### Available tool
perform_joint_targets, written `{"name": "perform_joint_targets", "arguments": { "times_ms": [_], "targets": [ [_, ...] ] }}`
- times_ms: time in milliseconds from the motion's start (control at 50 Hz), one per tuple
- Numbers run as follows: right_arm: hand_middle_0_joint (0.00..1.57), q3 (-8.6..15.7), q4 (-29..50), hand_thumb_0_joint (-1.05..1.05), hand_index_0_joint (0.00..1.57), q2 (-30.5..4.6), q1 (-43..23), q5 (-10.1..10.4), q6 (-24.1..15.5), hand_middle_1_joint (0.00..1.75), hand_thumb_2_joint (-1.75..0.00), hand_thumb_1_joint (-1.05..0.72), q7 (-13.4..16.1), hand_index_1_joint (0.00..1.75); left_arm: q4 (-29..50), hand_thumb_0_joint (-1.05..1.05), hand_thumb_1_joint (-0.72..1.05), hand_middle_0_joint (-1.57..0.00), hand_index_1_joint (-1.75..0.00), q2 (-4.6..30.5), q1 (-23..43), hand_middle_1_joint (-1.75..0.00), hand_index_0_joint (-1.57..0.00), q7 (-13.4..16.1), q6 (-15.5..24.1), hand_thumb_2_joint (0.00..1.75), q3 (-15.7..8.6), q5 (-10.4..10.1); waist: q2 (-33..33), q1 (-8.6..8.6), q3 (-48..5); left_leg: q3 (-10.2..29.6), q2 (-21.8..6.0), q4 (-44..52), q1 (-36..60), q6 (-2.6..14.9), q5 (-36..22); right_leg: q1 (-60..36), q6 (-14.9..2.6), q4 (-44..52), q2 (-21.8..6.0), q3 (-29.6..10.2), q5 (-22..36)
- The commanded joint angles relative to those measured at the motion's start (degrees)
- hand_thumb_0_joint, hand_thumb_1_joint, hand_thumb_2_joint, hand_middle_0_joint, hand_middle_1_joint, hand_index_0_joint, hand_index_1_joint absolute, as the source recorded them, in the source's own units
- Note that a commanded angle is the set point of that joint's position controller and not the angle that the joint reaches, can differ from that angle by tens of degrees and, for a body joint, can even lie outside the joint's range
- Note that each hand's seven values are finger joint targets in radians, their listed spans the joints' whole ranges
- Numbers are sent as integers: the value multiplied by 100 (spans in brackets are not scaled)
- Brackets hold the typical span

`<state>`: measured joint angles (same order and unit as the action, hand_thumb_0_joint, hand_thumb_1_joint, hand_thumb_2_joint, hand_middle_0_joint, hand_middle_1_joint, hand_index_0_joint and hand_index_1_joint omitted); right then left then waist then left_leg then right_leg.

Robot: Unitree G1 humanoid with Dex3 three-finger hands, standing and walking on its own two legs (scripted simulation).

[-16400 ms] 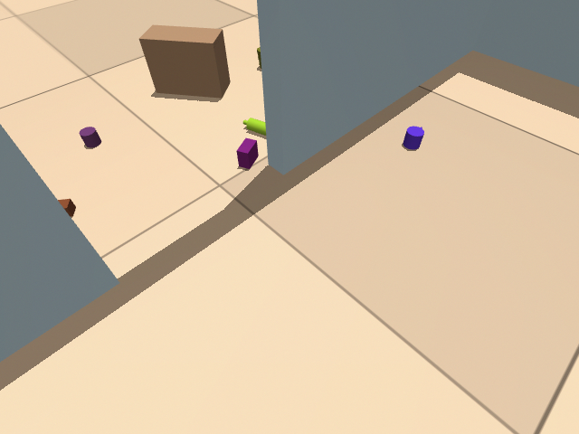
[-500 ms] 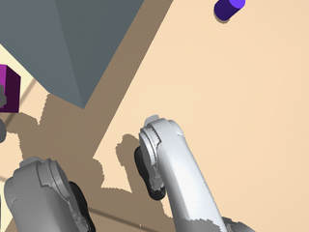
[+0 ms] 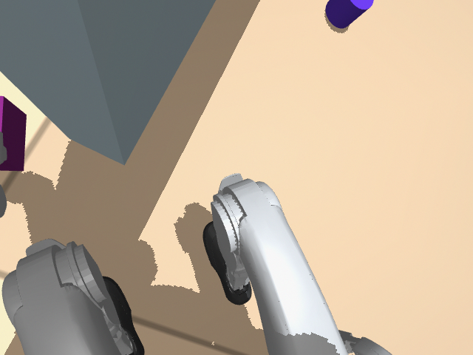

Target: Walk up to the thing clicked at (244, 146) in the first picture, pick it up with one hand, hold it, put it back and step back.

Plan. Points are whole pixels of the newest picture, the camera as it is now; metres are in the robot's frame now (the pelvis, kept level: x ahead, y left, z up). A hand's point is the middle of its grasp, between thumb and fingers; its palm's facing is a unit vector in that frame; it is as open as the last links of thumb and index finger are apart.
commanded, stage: rise first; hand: left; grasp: from above
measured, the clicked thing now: out of the picture +0.52 +0.26 -0.29
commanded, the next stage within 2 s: none
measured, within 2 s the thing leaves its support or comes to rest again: neither
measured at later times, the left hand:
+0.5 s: hand out of the picture +0.47 +0.28 -0.19, palm faces -0.02 -0.46 -0.89, open 14.2 cm
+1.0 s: hand out of the picture +0.47 +0.28 -0.20, palm faces -0.01 -0.45 -0.89, open 14.1 cm
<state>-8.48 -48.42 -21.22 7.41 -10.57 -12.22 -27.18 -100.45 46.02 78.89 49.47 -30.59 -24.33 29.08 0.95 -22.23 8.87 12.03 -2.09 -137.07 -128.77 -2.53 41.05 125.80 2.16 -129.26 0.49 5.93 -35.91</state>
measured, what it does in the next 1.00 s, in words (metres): stands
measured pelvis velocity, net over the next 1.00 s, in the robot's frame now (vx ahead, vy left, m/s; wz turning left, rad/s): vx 0.00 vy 0.00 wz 0.00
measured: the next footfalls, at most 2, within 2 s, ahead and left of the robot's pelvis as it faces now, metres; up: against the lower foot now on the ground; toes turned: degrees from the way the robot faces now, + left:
none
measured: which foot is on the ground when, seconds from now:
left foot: down 0.00-1.00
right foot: down 0.00-1.00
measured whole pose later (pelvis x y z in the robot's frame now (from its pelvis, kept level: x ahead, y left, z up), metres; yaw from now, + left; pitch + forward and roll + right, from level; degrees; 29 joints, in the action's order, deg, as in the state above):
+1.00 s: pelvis +0.00 +0.00 +0.00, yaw +0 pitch +31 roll -10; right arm -9.0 -48.6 -21.5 7.4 -11.0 -12.7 -28.1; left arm -99.5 46.3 78.6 49.6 -30.5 -23.8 28.5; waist 1.3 -22.3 10.2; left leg 12.4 -1.9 -137.3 -128.5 -2.4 40.9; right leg 125.1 2.3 -129.1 0.4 6.3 -35.8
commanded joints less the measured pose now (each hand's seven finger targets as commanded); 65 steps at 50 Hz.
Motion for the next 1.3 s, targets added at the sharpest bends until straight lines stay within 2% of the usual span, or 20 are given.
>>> {"name": "perform_joint_targets", "arguments": {
  "times_ms": [0, 80, 100, 220, 260, 480, 560, 640, 660, 680, 720, 740, 780, 860, 920, 1080, 1100, 1160, 1240, 1280],
  "targets": [
    [20, 360, -298, 0, 20, -1722, 1585, 10, -2, 30, -90, -91, -17, 30, 572, 0, -57, -11, -100, 1012, 1757, -96, -7, 214, 51, 103, 137, 151, -1932, -371, -4192, -580, -13, 1351, 2347, 257, -1094, -2671, -125, 1289, 190, 629, 1483],
    [20, 332, -219, 0, 20, -1723, 1448, -31, -2, 30, -90, -91, -42, 30, 651, 0, -57, -11, -99, 999, 1749, -96, -7, 189, 35, 102, 151, 75, -2094, -370, -4131, -502, -21, 1398, 2592, 243, -1083, -2555, -149, 1162, 143, 701, 1444],
    [20, 343, -293, 0, 20, -1755, 1509, 8, -4, 30, -90, -91, -42, 30, 680, 0, -57, -10, -100, 1167, 1767, -96, -7, 203, 39, 103, 97, 140, -2102, -324, -4211, -538, -21, 1408, 2488, 260, -1021, -2649, -141, 1247, 179, 666, 1415],
    [20, 305, -252, 0, 20, -1661, 1500, -17, 9, 30, -90, -92, -57, 30, 718, 0, -59, -10, -100, 1137, 1724, -96, -6, 199, 14, 104, 98, 142, -2093, -294, -4296, -603, -15, 1364, 2431, 261, -1107, -2744, -137, 1280, 175, 627, 1483],
    [20, 326, -285, 0, 20, -1700, 1521, 3, 11, 30, -90, -91, -51, 30, 627, 0, -58, -10, -100, 1087, 1679, -96, -6, 182, 15, 104, 137, 176, -2091, -379, -4267, -549, -20, 1387, 2460, 257, -1010, -2666, -144, 1274, 188, 654, 1410],
    [20, 307, -289, 0, 20, -1679, 1570, -17, -22, 30, -90, -91, -35, 30, 548, 0, -59, -10, -100, 886, 1705, -96, -6, 124, 79, 104, 239, 134, -2094, -436, -4195, -482, -29, 1412, 2621, 214, -1077, -2542, -174, 1239, 195, 685, 1444],
    [20, 337, -351, 0, 20, -1731, 1467, -44, -40, 30, -90, -91, -43, 30, 563, 0, -57, -11, -99, 965, 1766, -95, -8, 190, 78, 102, 268, 205, -2110, -436, -3959, -454, -5, 1471, 2470, 248, -820, -2412, -172, 1245, 147, 712, 1222],
    [20, 305, -289, 0, 20, -1665, 1505, -49, -74, 30, -90, -91, -50, 30, 605, 0, -57, -12, -99, 1020, 1728, -94, -8, 247, 95, 103, 197, 180, -2089, -396, -4102, -523, -1, 1395, 2472, 257, -966, -2599, -149, 1286, 171, 663, 1339],
    [20, 320, -218, 0, 20, -1713, 1487, -58, -80, 30, -90, -91, -60, 30, 604, 0, -56, -12, -97, 946, 1689, -93, -8, 260, 86, 102, 178, 67, -2084, -386, -4117, -504, -10, 1378, 2587, 241, -1035, -2595, -150, 1236, 157, 674, 1398],
    [20, 341, -363, 0, 20, -1736, 1495, -45, -77, 30, -90, -91, -62, 30, 639, 0, -55, -12, -98, 1103, 1739, -93, -8, 307, 91, 101, 132, 150, -2146, -338, -4183, -508, -25, 1432, 2523, 249, -995, -2639, -148, 1290, 172, 667, 1397],
    [20, 306, -338, 0, 20, -1742, 1470, -73, -77, 30, -90, -91, -80, 30, 634, 0, -54, -14, -96, 1014, 1784, -92, -10, 282, 69, 100, 173, 56, -2110, -450, -4051, -512, -9, 1373, 2468, 257, -983, -2589, -125, 1242, 147, 692, 1407],
    [20, 291, -287, 0, 20, -1721, 1498, -68, -72, 30, -90, -91, -77, 30, 662, 0, -55, -14, -96, 985, 1703, -92, -10, 253, 84, 101, 167, 5, -2028, -423, -4100, -551, -5, 1338, 2468, 255, -1098, -2740, -110, 1255, 172, 664, 1511],
    [20, 298, -369, 0, 20, -1748, 1483, -22, -48, 30, -90, -91, -75, 30, 620, 0, -55, -13, -96, 1158, 1772, -92, -9, 252, 68, 100, 125, 126, -2101, -367, -4125, -537, -24, 1352, 2441, 262, -1058, -2601, -124, 1288, 159, 660, 1479],
    [20, 310, -333, 0, 20, -1746, 1477, -36, -32, 30, -90, -91, -100, 30, 622, 0, -54, -14, -96, 1108, 1752, -92, -10, 238, 52, 100, 177, 219, -2300, -349, -4158, -476, -39, 1482, 2618, 217, -1044, -2582, -181, 1225, 175, 697, 1456],
    [20, 326, -268, 0, 20, -1714, 1422, -79, -47, 30, -90, -91, -121, 30, 700, 0, -52, -14, -96, 883, 1754, -92, -11, 186, 37, 99, 259, 104, -2154, -435, -4032, -456, -17, 1453, 2608, 243, -1004, -2548, -146, 1197, 135, 736, 1409],
    [20, 271, -312, 0, 20, -1684, 1549, -55, -44, 30, -90, -91, -97, 30, 637, 0, -52, -15, -95, 839, 1700, -91, -11, 147, 77, 99, 288, 15, -1976, -466, -4145, -529, -11, 1366, 2455, 237, -1150, -2752, -134, 1243, 191, 660, 1539],
    [20, 285, -369, 0, 20, -1734, 1495, -35, -56, 30, -90, -91, -90, 30, 633, 0, -52, -15, -95, 1038, 1754, -91, -11, 177, 82, 99, 224, 69, -2029, -391, -4097, -495, -16, 1403, 2434, 257, -1014, -2602, -143, 1269, 170, 680, 1409],
    [20, 255, -346, 0, 20, -1707, 1470, -67, -63, 30, -90, -91, -91, 30, 678, 0, -53, -14, -95, 1060, 1768, -91, -11, 193, 78, 100, 223, 93, -1997, -429, -4163, -571, 6, 1346, 2414, 274, -1072, -2797, -109, 1316, 172, 633, 1502],
    [20, 280, -385, 0, 20, -1729, 1422, -36, -52, 30, -90, -91, -65, 30, 690, 0, -51, -17, -92, 1315, 1748, -88, -13, 214, 61, 98, 130, 199, -2152, -294, -4219, -550, -12, 1393, 2480, 275, -925, -2696, -140, 1329, 172, 650, 1328],
    [20, 274, -329, 0, 20, -1699, 1358, -68, -52, 30, -90, -91, -79, 30, 757, 0, -51, -15, -94, 1169, 1734, -91, -11, 181, 46, 98, 183, 192, -2263, -344, -4218, -484, -17, 1460, 2706, 239, -974, -2585, -157, 1227, 137, 717, 1366]
  ]
}}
